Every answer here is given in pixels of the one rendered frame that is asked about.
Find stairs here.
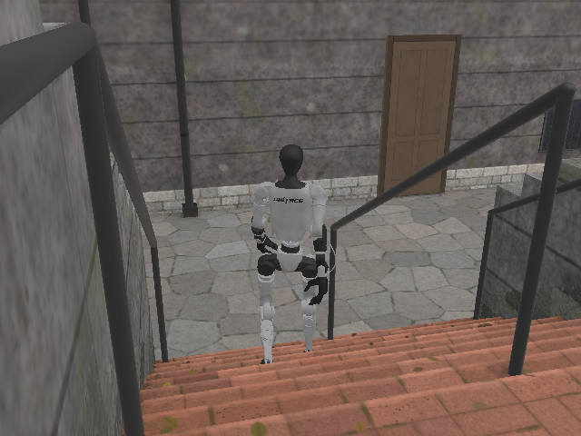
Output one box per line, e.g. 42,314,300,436
122,316,581,436

